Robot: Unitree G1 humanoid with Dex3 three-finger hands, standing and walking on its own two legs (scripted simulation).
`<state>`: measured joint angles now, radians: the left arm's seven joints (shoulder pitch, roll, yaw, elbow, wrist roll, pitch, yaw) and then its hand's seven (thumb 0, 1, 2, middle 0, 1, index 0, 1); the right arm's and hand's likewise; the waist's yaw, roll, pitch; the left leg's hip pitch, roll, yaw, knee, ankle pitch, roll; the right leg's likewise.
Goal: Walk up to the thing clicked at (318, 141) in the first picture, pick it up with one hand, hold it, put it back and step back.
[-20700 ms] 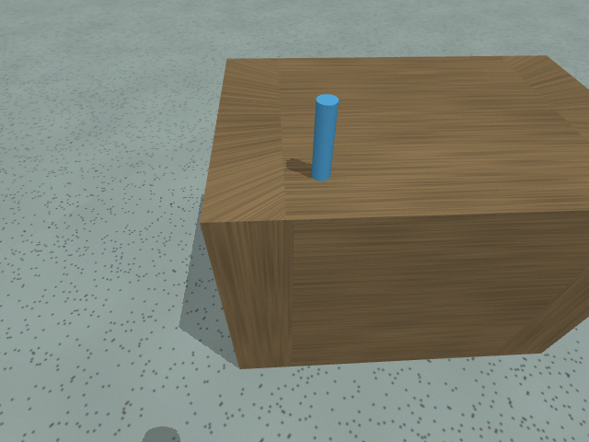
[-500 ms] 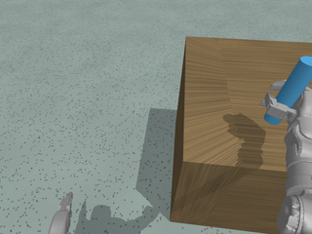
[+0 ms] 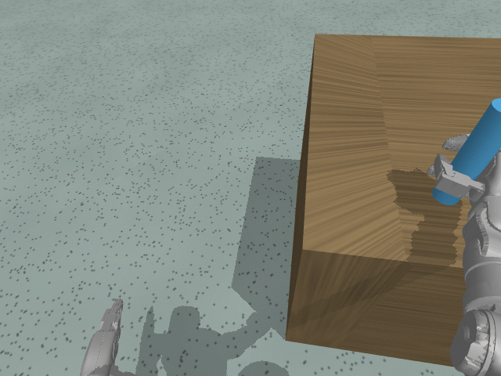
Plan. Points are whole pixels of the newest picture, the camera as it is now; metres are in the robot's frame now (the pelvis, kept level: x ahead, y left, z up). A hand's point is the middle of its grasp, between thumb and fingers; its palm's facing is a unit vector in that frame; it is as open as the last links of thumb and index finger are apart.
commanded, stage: lower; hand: right
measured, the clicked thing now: (472, 158) +0.45 -0.28 +0.11
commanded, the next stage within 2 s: loosen in 0.60 s
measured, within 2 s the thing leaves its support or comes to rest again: rests again in 0.38 s
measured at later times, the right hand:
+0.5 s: hand (446, 175) +0.46 -0.27 +0.06, palm faces +0.33 +0.94 +0.01, open 5.1 cm
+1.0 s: hand (448, 175) +0.46 -0.27 +0.06, palm faces +0.33 +0.94 +0.01, open 6.5 cm
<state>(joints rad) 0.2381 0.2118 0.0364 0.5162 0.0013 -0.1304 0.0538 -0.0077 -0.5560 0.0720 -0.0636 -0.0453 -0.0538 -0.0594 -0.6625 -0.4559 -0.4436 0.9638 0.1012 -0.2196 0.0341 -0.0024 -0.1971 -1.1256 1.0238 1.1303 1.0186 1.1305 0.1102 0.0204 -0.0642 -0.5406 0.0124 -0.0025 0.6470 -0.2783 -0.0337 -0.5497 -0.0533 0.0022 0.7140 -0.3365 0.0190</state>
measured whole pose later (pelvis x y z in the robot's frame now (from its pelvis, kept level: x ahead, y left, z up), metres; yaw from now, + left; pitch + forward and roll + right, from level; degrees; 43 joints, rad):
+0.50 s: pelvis +0.00 +0.00 -0.02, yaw +0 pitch +14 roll +2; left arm 0.28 0.22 0.04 0.39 0.02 -0.11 0.03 -0.01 -0.56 0.07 -0.06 -0.05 -0.05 -0.06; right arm -0.69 -0.48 -0.48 1.04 0.09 -0.30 0.05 0.00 -0.20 -1.11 1.02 1.14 1.01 1.14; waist 0.14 0.02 -0.09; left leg -0.67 0.01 0.00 0.77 -0.33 -0.04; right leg -0.69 -0.06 0.01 0.84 -0.39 0.02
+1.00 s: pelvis -0.01 +0.00 -0.03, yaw +0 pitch +15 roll +2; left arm 0.33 0.23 0.04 0.27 0.02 -0.08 0.02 -0.01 -0.52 0.05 -0.07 -0.05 -0.07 -0.05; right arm -0.74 -0.51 -0.50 1.05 0.07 -0.31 0.06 0.00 -0.11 -0.68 1.04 0.86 1.03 0.87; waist 0.14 0.02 -0.11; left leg -0.76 0.01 0.00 0.85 -0.35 -0.03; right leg -0.78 -0.06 0.02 0.92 -0.41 0.02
